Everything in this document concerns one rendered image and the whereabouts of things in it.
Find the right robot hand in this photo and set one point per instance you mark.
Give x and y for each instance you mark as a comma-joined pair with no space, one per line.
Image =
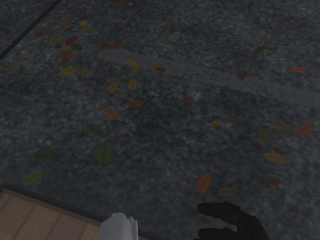
248,227

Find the left robot thigh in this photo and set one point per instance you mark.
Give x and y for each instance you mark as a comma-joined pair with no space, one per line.
119,228

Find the left robot shin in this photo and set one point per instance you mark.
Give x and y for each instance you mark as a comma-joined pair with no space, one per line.
114,215

